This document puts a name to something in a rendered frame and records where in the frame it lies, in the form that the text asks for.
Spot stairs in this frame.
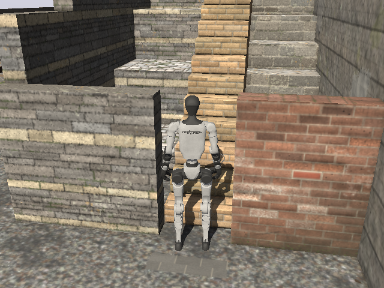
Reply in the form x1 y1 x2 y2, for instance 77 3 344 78
164 0 253 229

